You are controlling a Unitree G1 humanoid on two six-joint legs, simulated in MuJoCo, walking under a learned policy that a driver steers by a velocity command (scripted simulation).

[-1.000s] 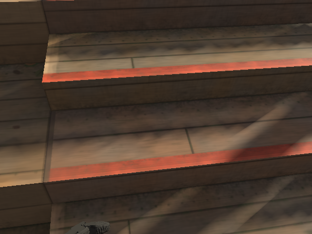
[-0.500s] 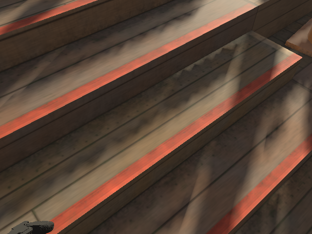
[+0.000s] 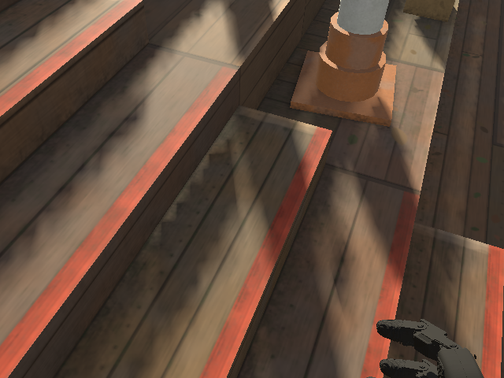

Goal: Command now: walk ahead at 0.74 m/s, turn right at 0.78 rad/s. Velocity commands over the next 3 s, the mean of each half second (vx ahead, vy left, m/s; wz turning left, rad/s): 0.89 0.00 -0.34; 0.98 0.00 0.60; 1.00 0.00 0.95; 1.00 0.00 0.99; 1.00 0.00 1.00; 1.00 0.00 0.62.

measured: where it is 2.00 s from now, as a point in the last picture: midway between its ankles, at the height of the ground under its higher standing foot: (222, 41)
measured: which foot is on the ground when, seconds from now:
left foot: down 0.00-0.42, up 0.44-0.84, down 0.86-1.00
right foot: up 0.00-0.42, down 0.44-0.90, up 0.92-1.00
